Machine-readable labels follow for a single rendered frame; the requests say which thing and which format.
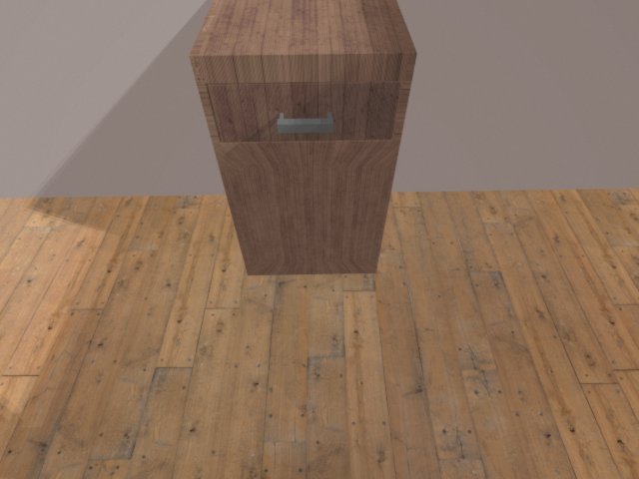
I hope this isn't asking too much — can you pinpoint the handle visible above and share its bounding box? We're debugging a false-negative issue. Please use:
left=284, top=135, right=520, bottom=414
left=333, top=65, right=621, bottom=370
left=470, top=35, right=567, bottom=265
left=277, top=112, right=333, bottom=133

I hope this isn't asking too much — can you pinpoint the drawer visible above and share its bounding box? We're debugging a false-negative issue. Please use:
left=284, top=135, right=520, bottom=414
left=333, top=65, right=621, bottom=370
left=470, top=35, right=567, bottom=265
left=208, top=81, right=400, bottom=142

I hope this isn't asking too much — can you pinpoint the cabinet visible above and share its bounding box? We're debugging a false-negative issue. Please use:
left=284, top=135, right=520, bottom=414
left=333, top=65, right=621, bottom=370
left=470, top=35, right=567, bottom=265
left=189, top=0, right=417, bottom=275

